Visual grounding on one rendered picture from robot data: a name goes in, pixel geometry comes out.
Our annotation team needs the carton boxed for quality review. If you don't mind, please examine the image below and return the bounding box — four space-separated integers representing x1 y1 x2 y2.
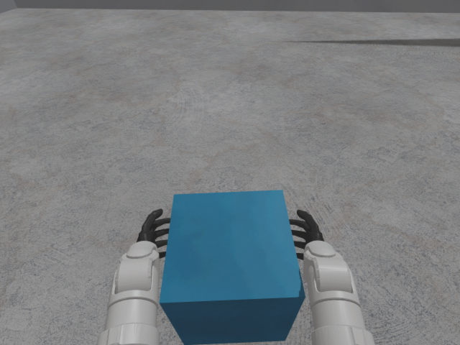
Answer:
159 190 305 345

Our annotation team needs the robot left forearm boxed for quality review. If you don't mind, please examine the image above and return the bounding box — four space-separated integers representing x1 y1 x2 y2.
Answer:
97 241 160 345

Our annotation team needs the robot left hand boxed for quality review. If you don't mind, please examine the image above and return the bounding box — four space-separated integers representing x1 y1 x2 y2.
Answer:
137 209 170 258

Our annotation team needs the robot right forearm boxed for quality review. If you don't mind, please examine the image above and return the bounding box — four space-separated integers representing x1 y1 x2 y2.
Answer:
303 241 375 345

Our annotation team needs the robot right hand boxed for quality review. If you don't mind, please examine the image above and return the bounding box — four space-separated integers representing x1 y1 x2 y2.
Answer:
289 210 324 260

